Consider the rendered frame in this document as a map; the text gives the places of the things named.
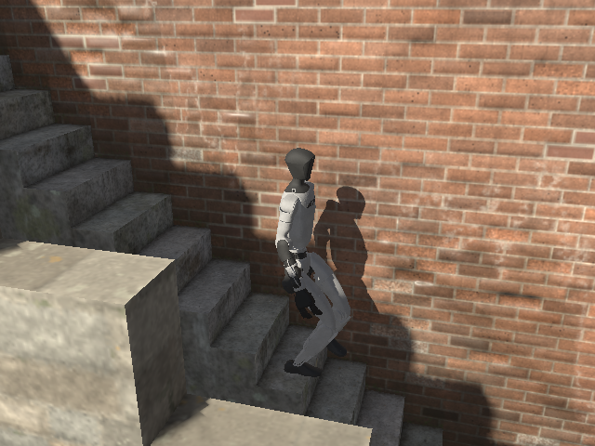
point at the left robot foot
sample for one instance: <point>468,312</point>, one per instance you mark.
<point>337,348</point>

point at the right robot foot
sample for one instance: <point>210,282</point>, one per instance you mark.
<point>305,369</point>

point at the robot foot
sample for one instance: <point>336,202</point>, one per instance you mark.
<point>337,348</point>
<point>305,369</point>

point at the robot right hand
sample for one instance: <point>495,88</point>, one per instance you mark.
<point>303,300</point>

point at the right robot upper arm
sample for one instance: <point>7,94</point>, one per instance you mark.
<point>288,208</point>

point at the robot right forearm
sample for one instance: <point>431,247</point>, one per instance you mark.
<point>284,254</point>

